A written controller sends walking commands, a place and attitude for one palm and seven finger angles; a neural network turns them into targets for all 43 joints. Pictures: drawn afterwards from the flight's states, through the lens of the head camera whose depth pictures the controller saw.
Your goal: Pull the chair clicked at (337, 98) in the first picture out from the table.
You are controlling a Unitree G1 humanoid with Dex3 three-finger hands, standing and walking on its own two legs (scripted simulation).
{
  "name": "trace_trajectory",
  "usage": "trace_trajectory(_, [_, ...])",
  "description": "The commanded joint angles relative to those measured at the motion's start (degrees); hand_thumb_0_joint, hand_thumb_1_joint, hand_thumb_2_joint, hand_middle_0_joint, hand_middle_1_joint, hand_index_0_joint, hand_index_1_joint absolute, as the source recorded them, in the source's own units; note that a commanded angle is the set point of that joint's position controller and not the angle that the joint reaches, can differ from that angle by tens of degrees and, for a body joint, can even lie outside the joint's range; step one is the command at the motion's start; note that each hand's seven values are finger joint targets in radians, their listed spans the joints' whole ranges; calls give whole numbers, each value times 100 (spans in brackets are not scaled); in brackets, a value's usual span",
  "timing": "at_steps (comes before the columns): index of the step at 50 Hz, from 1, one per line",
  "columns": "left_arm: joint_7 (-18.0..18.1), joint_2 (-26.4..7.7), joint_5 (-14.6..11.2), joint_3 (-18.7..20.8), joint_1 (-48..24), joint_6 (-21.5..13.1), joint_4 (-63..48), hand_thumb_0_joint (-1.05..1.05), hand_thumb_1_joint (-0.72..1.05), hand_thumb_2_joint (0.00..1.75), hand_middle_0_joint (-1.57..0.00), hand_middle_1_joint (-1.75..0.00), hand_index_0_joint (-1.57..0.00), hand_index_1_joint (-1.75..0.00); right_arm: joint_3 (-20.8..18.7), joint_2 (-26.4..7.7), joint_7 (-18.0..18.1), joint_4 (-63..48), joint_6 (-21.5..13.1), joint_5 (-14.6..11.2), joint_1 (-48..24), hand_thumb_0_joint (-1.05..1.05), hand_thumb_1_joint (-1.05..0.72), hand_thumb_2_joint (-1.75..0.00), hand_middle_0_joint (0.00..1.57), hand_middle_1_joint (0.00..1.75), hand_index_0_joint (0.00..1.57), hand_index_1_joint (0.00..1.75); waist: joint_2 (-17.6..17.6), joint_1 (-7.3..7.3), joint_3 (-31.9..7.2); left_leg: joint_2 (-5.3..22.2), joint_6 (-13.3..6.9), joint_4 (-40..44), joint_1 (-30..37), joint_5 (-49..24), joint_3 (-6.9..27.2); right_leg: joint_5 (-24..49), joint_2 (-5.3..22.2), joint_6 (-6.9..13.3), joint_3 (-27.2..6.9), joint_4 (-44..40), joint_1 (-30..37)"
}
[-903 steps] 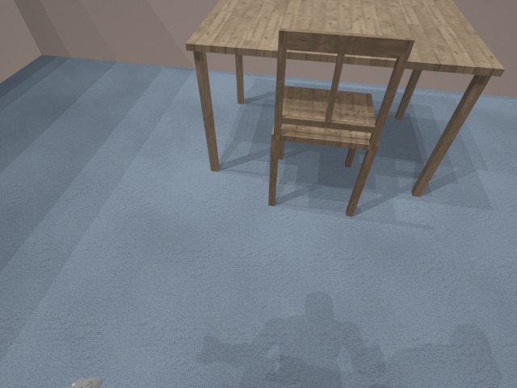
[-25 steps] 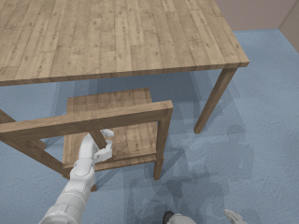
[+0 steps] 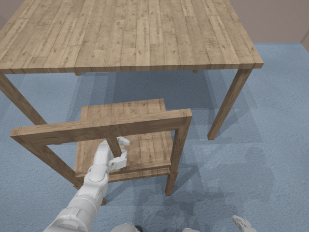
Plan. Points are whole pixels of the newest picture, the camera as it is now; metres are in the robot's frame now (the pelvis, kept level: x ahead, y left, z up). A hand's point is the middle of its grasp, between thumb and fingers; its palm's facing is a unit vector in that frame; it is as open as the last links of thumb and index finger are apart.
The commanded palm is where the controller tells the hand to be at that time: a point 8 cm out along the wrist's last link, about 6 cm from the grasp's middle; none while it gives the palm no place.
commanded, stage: step backward, pulling the chair out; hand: left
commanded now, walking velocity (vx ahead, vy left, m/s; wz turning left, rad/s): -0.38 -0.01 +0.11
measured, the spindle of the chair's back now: (117, 154) +0.34 +0.14 -0.09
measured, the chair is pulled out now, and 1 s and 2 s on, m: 0.20 0.31 0.48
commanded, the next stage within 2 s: none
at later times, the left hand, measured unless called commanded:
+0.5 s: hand (122, 184) +0.24 +0.11 -0.07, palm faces -0.04 -0.99 -0.16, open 5.4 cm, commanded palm +0.23 +0.15 -0.06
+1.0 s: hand (119, 201) +0.20 +0.11 -0.07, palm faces -0.01 -0.98 -0.17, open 5.4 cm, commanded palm +0.18 +0.15 -0.06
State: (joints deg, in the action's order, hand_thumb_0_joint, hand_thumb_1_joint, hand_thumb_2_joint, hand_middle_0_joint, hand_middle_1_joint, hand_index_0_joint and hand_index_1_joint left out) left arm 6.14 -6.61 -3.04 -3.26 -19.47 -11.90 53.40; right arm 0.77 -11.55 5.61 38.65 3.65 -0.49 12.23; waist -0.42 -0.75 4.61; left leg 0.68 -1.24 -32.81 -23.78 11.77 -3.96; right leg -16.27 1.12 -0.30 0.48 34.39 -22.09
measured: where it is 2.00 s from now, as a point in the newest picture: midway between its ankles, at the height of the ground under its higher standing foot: outside the picture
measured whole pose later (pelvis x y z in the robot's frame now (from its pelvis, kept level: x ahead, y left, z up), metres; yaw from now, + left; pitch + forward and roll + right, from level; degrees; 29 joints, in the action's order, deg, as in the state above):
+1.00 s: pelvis -0.13 -0.01 +0.00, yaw +2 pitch +3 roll -1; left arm 5.6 -7.4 -1.8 -1.8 -21.0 -11.9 51.3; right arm -0.5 -12.2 5.2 40.6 1.4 -0.1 12.0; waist -1.9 -2.7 8.0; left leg 3.5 2.9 -33.1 -21.1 14.7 1.0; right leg -9.7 -0.2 0.6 2.1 30.1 -22.9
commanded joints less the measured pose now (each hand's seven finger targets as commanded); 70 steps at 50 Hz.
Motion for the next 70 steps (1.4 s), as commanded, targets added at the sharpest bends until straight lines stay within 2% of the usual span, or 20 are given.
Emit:
trace_trajectory(1, [33, -701, 339, 196, -1618, -445, -876, 0, 90, 90, -50, -145, -50, -145, -403, -955, -7, -339, -268, 45, 164, 0, -90, -90, 20, 30, 20, 30, -706, -170, -2372, 1450, -315, 420, 1499, -2595, 1131, 1008, 184, 47, -138, -191, 699])
trace_trajectory(5, [47, -1050, 211, 362, -1320, -507, -983, 0, 90, 90, -50, -145, -50, -145, -403, -822, 27, -494, -308, -91, -10, 0, -90, -90, 20, 30, 20, 30, 595, -192, -2252, 424, 224, -430, 545, 395, 405, 1624, 1405, 509, -1508, -1308, 972])
trace_trajectory(8, [123, -1109, 260, 470, -1030, -321, -926, 0, 90, 90, -50, -145, -50, -145, -338, -828, -1, -495, -358, -53, -260, 0, -90, -90, 20, 30, 20, 30, 382, 38, -2105, 34, 311, -1872, -196, 1700, 889, 2118, 2158, 1096, -1905, -1547, 1173])
trace_trajectory(16, [73, -617, 187, 83, -1125, -61, -1342, 0, 90, 90, -50, -145, -50, -145, -281, -923, 136, -387, -411, -86, 103, 0, -90, -90, 20, 30, 20, 30, 791, -239, -2175, 366, 209, 770, 680, 94, 673, 2614, 1236, 322, -477, -771, 1587])
trace_trajectory(18, [32, -423, 189, -119, -1179, -70, -1519, 0, 90, 90, -50, -145, -50, -145, -392, -1068, 145, -537, -335, -64, 106, 0, -90, -90, 20, 30, 20, 30, -172, -192, -2095, 1012, -71, 1096, 1044, -1408, 1103, 1839, 463, -80, -107, -417, 1175])
trace_trajectory(21, [-27, -300, 277, -219, -1444, -200, -1955, 0, 90, 90, -50, -145, -50, -145, -350, -889, 70, -774, -249, 12, -115, 0, -90, -90, 20, 30, 20, 30, -1257, -174, -2231, 1222, -96, 996, 711, -2002, 936, 1550, 358, -52, 43, 297, 1333])
trace_trajectory(26, [-29, -501, 311, 6, -1213, -232, -1764, 0, 90, 90, -50, -145, -50, -145, -396, -895, 40, -757, -227, 3, -30, 0, -90, -90, 20, 30, 20, 30, -517, -160, -1931, 1143, 31, 653, 161, -1178, 775, 1739, 451, 86, -152, 32, 1454])
trace_trajectory(32, [72, -967, 363, 359, -1077, -233, -1020, 0, 90, 90, -50, -145, -50, -145, -393, -813, 45, -384, -387, -41, 185, 0, -90, -90, 20, 30, 20, 30, 1046, -84, -2040, 14, 264, -1368, 284, 1793, 501, 339, 1677, 689, -1377, -2020, 806])
trace_trajectory(34, [67, -796, 395, 322, -1179, -182, -915, 0, 90, 90, -50, -145, -50, -145, -274, -769, 22, -336, -453, -45, 176, 0, -90, -90, 20, 30, 20, 30, 1144, -140, -2165, 134, 248, -1000, 371, 1626, 654, 842, 1599, 621, -901, -1659, 955])
trace_trajectory(36, [32, -657, 374, 198, -1262, -209, -1002, 0, 90, 90, -50, -145, -50, -145, -215, -785, 54, -320, -504, -43, 194, 0, -90, -90, 20, 30, 20, 30, 974, -247, -2120, 209, 206, 14, 740, 1142, 519, 939, 1276, 355, -433, -1395, 809])
trace_trajectory(40, [-3, -366, 319, -114, -1459, -294, -1633, 0, 90, 90, -50, -145, -50, -145, -244, -901, 76, -719, -394, 74, -286, 0, -90, -90, 20, 30, 20, 30, -1575, -48, -1539, 1670, -525, 1793, -713, 316, 1751, -239, 162, -13, 96, 1145, 1156])
trace_trajectory(43, [-22, -321, 321, -80, -1650, -265, -1568, 0, 90, 90, -50, -145, -50, -145, -363, -887, 35, -484, -392, 55, 35, 0, -90, -90, 20, 30, 20, 30, -509, -146, -1689, 1547, -423, 516, 650, -2595, 1448, 1018, 208, 44, -67, 178, 961])
trace_trajectory(47, [-41, -571, 418, -40, -1715, -423, -1390, 0, 90, 90, -50, -145, -50, -145, -456, -943, 12, -279, -428, 59, 311, 0, -90, -90, 20, 30, 20, 30, -576, -319, -2303, 1103, 96, 233, 1154, -2843, 876, 3444, 586, 204, -350, -395, 1560])
trace_trajectory(51, [-29, -967, 329, 332, -1189, -424, -1352, 0, 90, 90, -50, -145, -50, -145, -423, -801, 86, -489, -332, -43, 20, 0, -90, -90, 20, 30, 20, 30, 589, -143, -2660, 223, 362, -943, 326, 1187, 530, 4206, 1686, 666, -1185, -1068, 2038])
trace_trajectory(53, [-28, -905, 289, 340, -804, -191, -1241, 0, 90, 90, -50, -145, -50, -145, -357, -843, 90, -534, -305, -53, -62, 0, -90, -90, 20, 30, 20, 30, 712, -57, -2451, 154, 338, -1269, 51, 1602, 851, 3925, 1915, 912, -1206, -1119, 1921])
trace_trajectory(58, [-66, -667, 199, 150, -625, 27, -1921, 0, 90, 90, -50, -145, -50, -145, -252, -928, 185, -649, -243, -30, -84, 0, -90, -90, 20, 30, 20, 30, 522, -185, -2362, 446, 214, 715, 703, 21, 769, 3276, 1139, 341, -350, -664, 1810])
trace_trajectory(62, [-110, -426, 261, -132, -1115, -90, -2664, 0, 90, 90, -50, -145, -50, -145, -295, -889, 117, -901, -109, 142, -455, 0, -90, -90, 20, 30, 20, 30, -1831, -90, -1923, 1606, -444, 1519, 465, -1818, 1580, 78, 123, -11, 120, 879, 1064])
trace_trajectory(63, [-89, -402, 260, -100, -1133, -75, -2519, 0, 90, 90, -50, -145, -50, -145, -297, -809, 62, -818, -132, 151, -333, 0, -90, -90, 20, 30, 20, 30, -1714, -80, -1901, 1742, -550, 1253, 809, -2570, 1630, -450, 99, 48, 41, 952, 728])
trace_trajectory(66, [-67, -366, 382, -96, -1489, -217, -2063, 0, 90, 90, -50, -145, -50, -145, -413, -854, -51, -490, -285, 130, 121, 0, -90, -90, 20, 30, 20, 30, -758, -254, -2216, 1681, -394, 192, 2356, -4848, 1455, 811, 160, 111, -54, -262, 546])
trace_trajectory(70, [-78, -763, 479, 116, -1816, -387, -1607, 0, 90, 90, -50, -145, -50, -145, -434, -888, -37, -291, -290, 146, 177, 0, -90, -90, 20, 30, 20, 30, -1031, -339, -2417, 1352, -93, 116, 2160, -4301, 1000, 2668, 351, 120, -197, -687, 1146])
